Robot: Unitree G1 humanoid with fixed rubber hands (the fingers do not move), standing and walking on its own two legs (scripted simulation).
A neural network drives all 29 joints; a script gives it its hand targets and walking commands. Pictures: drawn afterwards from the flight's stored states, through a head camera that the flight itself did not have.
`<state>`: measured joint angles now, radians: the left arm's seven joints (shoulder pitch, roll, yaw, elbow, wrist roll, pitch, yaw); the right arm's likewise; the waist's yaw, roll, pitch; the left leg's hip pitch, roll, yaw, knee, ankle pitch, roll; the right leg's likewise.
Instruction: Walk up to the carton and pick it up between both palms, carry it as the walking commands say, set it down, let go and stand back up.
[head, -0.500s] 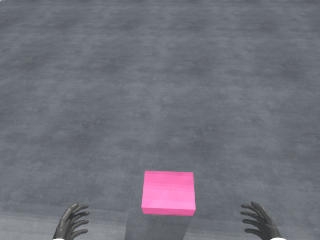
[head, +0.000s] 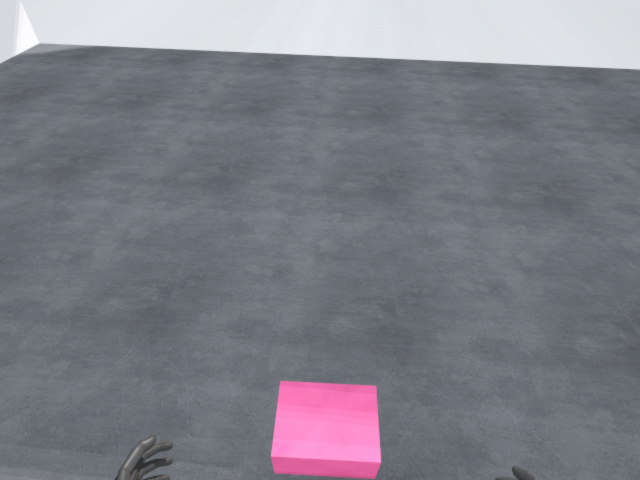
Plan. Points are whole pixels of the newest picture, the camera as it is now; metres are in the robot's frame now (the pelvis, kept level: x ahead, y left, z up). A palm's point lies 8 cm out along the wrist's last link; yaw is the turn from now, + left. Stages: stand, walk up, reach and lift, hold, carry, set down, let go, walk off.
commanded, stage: stand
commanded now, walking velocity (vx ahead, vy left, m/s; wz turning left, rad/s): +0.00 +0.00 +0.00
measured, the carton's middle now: (326, 428) +0.46 +0.00 -0.69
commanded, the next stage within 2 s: none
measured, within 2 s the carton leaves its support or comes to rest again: neither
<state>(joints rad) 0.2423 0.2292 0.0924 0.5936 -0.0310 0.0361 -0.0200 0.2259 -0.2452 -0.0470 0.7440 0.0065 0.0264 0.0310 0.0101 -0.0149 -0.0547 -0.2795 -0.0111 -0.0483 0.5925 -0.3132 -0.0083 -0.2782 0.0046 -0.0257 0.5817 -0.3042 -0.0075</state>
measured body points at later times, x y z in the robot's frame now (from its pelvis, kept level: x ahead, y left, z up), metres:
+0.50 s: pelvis -0.01 +0.00 +0.00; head -0.04 +0.00 +0.45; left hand +0.12 +0.27 -0.10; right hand +0.12 -0.26 -0.10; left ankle +0.00 +0.12 -0.73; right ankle +0.00 -0.11 -0.73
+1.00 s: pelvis -0.03 +0.00 +0.00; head -0.07 +0.00 +0.45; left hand +0.08 +0.27 -0.11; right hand +0.08 -0.26 -0.11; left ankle +0.00 +0.12 -0.73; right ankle +0.00 -0.11 -0.73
